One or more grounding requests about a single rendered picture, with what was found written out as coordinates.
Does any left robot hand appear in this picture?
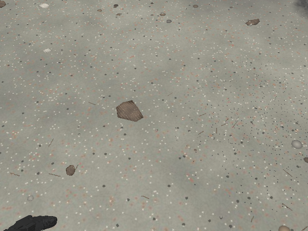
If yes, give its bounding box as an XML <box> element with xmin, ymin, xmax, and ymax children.
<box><xmin>4</xmin><ymin>215</ymin><xmax>58</xmax><ymax>231</ymax></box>

